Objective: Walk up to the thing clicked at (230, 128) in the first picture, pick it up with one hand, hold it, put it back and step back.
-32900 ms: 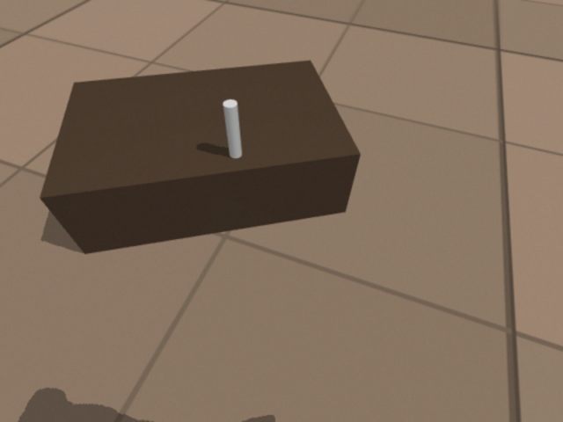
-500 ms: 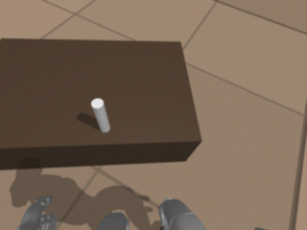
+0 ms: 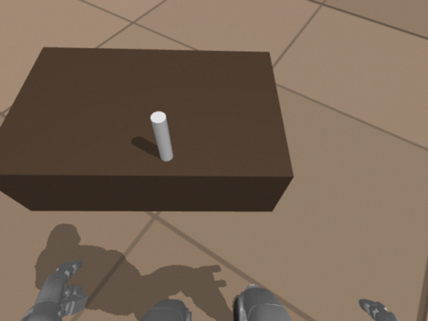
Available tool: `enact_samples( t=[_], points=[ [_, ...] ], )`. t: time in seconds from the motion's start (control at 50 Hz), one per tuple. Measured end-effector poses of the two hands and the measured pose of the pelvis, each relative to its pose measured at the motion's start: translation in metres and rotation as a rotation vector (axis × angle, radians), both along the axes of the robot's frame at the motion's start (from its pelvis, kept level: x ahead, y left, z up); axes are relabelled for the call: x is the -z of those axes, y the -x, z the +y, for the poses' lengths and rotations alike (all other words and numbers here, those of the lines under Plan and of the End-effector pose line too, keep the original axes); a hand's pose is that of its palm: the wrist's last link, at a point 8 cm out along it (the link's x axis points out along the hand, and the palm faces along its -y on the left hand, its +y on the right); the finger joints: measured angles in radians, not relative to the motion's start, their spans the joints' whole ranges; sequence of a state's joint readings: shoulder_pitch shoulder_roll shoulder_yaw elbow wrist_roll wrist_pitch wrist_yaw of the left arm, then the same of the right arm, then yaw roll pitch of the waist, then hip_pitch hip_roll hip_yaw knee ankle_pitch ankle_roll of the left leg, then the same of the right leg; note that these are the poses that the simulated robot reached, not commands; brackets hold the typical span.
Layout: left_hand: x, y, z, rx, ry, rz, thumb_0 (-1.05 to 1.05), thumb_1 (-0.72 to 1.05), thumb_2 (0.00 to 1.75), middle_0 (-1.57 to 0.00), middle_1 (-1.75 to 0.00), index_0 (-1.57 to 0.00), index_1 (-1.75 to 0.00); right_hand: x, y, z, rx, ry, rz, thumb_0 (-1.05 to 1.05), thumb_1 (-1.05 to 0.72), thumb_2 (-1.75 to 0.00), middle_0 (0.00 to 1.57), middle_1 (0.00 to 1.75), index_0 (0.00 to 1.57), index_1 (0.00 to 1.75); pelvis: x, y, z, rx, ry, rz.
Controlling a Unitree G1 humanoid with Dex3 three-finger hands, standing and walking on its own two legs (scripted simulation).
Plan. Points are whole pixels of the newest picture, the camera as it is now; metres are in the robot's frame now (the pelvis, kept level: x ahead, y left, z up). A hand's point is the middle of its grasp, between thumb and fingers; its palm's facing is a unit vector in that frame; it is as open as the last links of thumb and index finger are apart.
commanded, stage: step back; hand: left
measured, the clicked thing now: (162, 138) +0.65 +0.19 -0.28
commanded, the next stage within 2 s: none
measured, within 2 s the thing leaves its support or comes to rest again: neither
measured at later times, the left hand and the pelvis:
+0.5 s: hand out of the picture -0.07 +0.22 -0.13, palm faces -0.07 -0.91 -0.40, open 7.4 cm; pelvis -0.15 -0.05 +0.01, yaw -5 degrees
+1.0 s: hand out of the picture -0.20 +0.22 -0.13, palm faces +0.01 -0.92 -0.39, open 7.4 cm; pelvis -0.31 -0.05 +0.01, yaw +0 degrees
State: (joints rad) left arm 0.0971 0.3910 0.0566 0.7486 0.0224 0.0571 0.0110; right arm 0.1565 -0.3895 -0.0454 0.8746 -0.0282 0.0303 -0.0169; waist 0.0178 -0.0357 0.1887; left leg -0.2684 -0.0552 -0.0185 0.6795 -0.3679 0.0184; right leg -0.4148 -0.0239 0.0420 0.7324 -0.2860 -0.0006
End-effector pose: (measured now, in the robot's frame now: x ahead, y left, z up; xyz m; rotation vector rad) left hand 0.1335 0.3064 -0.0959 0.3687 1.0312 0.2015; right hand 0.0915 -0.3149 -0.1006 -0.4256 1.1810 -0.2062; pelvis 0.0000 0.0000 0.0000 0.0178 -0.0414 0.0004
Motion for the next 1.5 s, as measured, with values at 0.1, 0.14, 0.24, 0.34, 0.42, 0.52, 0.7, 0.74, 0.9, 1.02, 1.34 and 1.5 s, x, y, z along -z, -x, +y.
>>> enact_samples(
  t=[0.1, 0.14, 0.24, 0.34, 0.42, 0.52, 0.7, 0.74, 0.9, 1.02, 1.34, 1.5],
  points=[
    [0.006, 0.041, 0.006, -0.038, 0.015, 0.065, 0.01, 0.90, 0.89, -0.20, -0.30, -0.21, -0.30, -0.018, 0.031, 0.008, 0.001, -0.002, 0.001, 0.00, -0.90, -0.90, 0.20, 0.30, 0.21, 0.30, -0.011, 0.023, 0.000, 0.012, 0.027, -0.001],
    [0.006, 0.060, 0.006, -0.043, 0.022, 0.089, 0.01, 0.91, 0.89, -0.20, -0.30, -0.21, -0.30, -0.024, 0.040, 0.007, 0.006, 0.005, -0.008, 0.00, -0.90, -0.90, 0.20, 0.30, 0.21, 0.30, -0.014, 0.033, -0.001, 0.026, 0.032, 0.004],
    [0.009, 0.111, 0.001, -0.032, 0.015, 0.176, 0.01, 0.91, 0.89, -0.20, -0.30, -0.21, -0.30, -0.031, 0.056, -0.002, 0.021, 0.013, -0.070, 0.00, -0.90, -0.90, 0.21, 0.30, 0.21, 0.30, -0.016, 0.062, -0.007, 0.061, 0.037, 0.008],
    [0.012, 0.150, -0.014, -0.007, 0.000, 0.219, 0.01, 0.91, 0.89, -0.20, -0.30, -0.21, -0.30, -0.022, 0.081, -0.021, 0.022, 0.003, -0.115, 0.00, -0.90, -0.90, 0.20, 0.30, 0.21, 0.30, -0.008, 0.098, -0.022, 0.093, 0.028, 0.007],
    [0.009, 0.182, -0.033, -0.002, -0.021, 0.205, 0.01, 0.91, 0.89, -0.20, -0.30, -0.21, -0.30, -0.004, 0.109, -0.044, 0.042, -0.018, -0.123, 0.00, -0.90, -0.90, 0.20, 0.30, 0.21, 0.30, 0.001, 0.128, -0.038, 0.091, 0.046, -0.007],
    [-0.012, 0.216, -0.050, -0.019, -0.028, 0.183, 0.01, 0.90, 0.89, -0.21, -0.30, -0.21, -0.30, 0.000, 0.155, -0.054, 0.079, -0.043, -0.066, 0.00, -0.90, -0.90, 0.20, 0.30, 0.21, 0.30, -0.011, 0.153, -0.048, 0.078, -0.012, 0.001],
    [-0.024, 0.229, -0.050, -0.019, -0.058, 0.030, 0.01, 0.90, 0.89, -0.21, -0.30, -0.21, -0.30, 0.011, 0.237, -0.052, 0.029, -0.037, 0.076, 0.00, -0.90, -0.90, 0.20, 0.30, 0.21, 0.30, -0.010, 0.209, -0.051, -0.005, -0.014, 0.012],
    [-0.019, 0.236, -0.045, -0.021, -0.049, 0.005, 0.01, 0.90, 0.89, -0.21, -0.30, -0.21, -0.30, 0.012, 0.250, -0.048, 0.012, -0.032, 0.085, 0.00, -0.90, -0.90, 0.20, 0.30, 0.21, 0.30, -0.006, 0.224, -0.049, -0.024, -0.009, 0.010],
    [-0.003, 0.294, -0.039, -0.054, -0.005, 0.044, 0.01, 0.90, 0.89, -0.21, -0.30, -0.21, -0.30, -0.003, 0.294, -0.036, -0.008, -0.026, 0.038, 0.00, -0.90, -0.90, 0.20, 0.30, 0.21, 0.30, -0.007, 0.279, -0.045, -0.028, 0.014, -0.010],
    [-0.001, 0.359, -0.048, -0.057, -0.005, 0.112, 0.01, 0.90, 0.89, -0.21, -0.30, -0.21, -0.30, -0.010, 0.303, -0.048, -0.028, -0.019, -0.039, 0.00, -0.90, -0.90, 0.20, 0.30, 0.21, 0.30, -0.010, 0.320, -0.055, 0.012, 0.024, 0.010],
    [-0.023, 0.507, -0.057, -0.118, -0.081, 0.134, 0.01, 0.90, 0.89, -0.21, -0.30, -0.21, -0.30, 0.013, 0.410, -0.065, -0.035, -0.066, 0.025, 0.00, -0.90, -0.90, 0.20, 0.30, 0.21, 0.30, -0.011, 0.420, -0.072, -0.028, -0.008, 0.005],
    [-0.009, 0.550, -0.034, -0.150, -0.044, 0.155, 0.01, 0.90, 0.89, -0.21, -0.30, -0.21, -0.30, 0.008, 0.463, -0.047, -0.023, -0.065, 0.062, 0.00, -0.90, -0.90, 0.20, 0.30, 0.21, 0.30, -0.009, 0.445, -0.055, -0.059, -0.008, -0.008]
  ],
)
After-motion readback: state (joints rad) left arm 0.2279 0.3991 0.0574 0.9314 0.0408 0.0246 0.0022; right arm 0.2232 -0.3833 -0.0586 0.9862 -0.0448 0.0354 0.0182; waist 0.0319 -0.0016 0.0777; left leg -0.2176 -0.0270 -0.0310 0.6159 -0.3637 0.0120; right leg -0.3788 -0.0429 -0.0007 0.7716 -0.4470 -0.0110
